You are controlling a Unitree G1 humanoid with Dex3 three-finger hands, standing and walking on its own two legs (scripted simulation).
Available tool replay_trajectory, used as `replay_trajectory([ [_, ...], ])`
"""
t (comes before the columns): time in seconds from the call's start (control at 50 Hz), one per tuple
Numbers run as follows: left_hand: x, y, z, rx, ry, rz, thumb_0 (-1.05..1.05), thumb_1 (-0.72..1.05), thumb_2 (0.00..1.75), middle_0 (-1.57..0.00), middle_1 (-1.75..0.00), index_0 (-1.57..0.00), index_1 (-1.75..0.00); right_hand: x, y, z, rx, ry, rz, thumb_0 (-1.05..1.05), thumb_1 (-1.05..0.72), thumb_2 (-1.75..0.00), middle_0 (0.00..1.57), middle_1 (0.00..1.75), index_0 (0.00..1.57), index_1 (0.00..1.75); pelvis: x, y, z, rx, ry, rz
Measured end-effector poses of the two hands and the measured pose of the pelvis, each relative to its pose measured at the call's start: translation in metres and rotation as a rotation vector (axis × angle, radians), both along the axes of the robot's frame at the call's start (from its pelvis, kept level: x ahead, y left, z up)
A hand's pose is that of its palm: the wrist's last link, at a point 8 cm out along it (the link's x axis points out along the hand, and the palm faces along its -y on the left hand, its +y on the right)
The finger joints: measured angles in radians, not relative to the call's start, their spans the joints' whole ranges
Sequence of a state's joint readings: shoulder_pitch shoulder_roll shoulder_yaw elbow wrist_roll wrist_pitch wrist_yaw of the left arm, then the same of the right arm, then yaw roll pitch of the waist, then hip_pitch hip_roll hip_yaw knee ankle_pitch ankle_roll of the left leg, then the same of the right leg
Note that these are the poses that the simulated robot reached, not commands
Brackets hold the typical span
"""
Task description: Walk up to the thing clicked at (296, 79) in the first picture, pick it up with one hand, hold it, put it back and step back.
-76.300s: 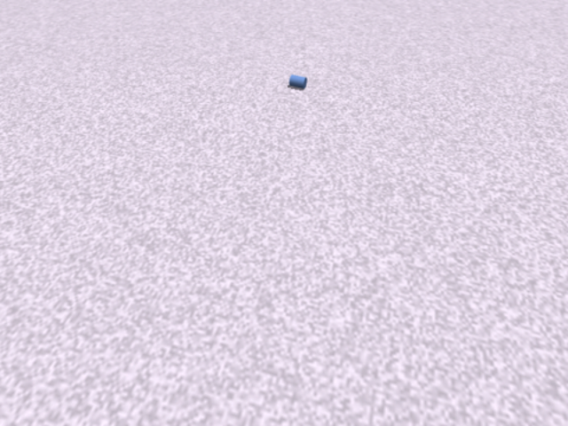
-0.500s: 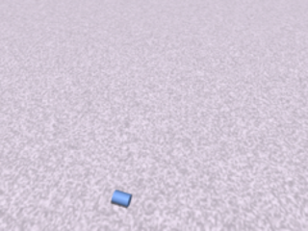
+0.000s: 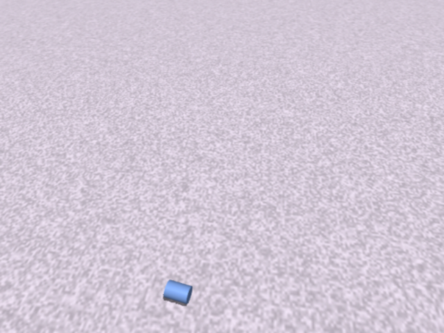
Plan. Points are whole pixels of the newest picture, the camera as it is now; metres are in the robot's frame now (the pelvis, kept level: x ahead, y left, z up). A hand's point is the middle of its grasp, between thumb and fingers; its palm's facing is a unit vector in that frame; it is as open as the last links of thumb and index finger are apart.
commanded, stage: stand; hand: left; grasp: from above
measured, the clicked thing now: (178, 291) +0.43 +0.22 -0.74
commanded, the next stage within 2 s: step back in 1.56 s
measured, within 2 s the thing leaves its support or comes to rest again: neither
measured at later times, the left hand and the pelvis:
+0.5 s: hand out of the picture +0.07 +0.24 -0.16, palm faces +0.00 -0.95 -0.32, open 7.4 cm; pelvis +0.01 +0.00 +0.00, yaw -1 degrees
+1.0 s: hand out of the picture +0.09 +0.24 -0.15, palm faces +0.00 -0.94 -0.33, open 7.4 cm; pelvis +0.02 +0.00 +0.00, yaw -1 degrees
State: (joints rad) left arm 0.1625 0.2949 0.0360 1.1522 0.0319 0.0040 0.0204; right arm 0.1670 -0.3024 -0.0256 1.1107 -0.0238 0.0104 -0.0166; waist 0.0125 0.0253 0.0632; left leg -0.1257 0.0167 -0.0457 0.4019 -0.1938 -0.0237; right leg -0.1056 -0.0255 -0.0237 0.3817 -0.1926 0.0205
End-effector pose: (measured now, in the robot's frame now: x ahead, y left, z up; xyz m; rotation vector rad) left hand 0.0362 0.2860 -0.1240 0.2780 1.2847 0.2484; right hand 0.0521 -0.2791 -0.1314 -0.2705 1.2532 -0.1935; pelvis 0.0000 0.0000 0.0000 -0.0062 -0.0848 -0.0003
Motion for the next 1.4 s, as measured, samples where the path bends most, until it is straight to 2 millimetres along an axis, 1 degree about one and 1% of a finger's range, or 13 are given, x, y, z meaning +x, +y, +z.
replay_trajectory([
  [0.14,0.008,-0.003,0.000,-0.005,-0.004,-0.008,0.01,0.91,0.89,-0.20,-0.30,-0.20,-0.29,-0.002,-0.007,0.002,-0.011,0.014,-0.005,0.01,-0.91,-0.90,0.20,0.30,0.20,0.30,0.002,-0.002,0.001,-0.001,0.002,-0.004],
  [0.3,0.020,-0.006,0.000,-0.018,-0.012,-0.022,0.00,0.90,0.89,-0.20,-0.30,-0.20,-0.30,0.000,-0.007,0.004,-0.012,0.017,-0.006,0.01,-0.91,-0.90,0.20,0.30,0.20,0.30,0.005,-0.003,0.002,-0.001,0.008,-0.009],
  [0.64,0.038,-0.003,0.004,-0.011,-0.024,-0.033,0.00,0.90,0.89,-0.20,-0.30,-0.20,-0.30,0.017,-0.007,0.005,-0.009,-0.001,0.004,0.01,-0.91,-0.90,0.20,0.30,0.20,0.30,0.013,-0.003,0.003,0.002,0.018,-0.015],
  [0.96,0.046,-0.002,0.006,-0.007,-0.031,-0.044,0.00,0.90,0.89,-0.20,-0.30,-0.20,-0.30,0.025,-0.013,0.007,-0.017,-0.008,0.006,0.01,-0.91,-0.90,0.20,0.30,0.20,0.30,0.016,-0.004,0.003,0.003,0.026,-0.017],
  [1.4,0.054,-0.004,0.008,-0.003,-0.036,-0.059,0.01,0.91,0.89,-0.20,-0.30,-0.20,-0.29,0.026,-0.020,0.008,-0.017,0.000,0.005,0.01,-0.91,-0.90,0.20,0.30,0.20,0.30,0.020,-0.008,0.004,0.004,0.034,-0.019],
])
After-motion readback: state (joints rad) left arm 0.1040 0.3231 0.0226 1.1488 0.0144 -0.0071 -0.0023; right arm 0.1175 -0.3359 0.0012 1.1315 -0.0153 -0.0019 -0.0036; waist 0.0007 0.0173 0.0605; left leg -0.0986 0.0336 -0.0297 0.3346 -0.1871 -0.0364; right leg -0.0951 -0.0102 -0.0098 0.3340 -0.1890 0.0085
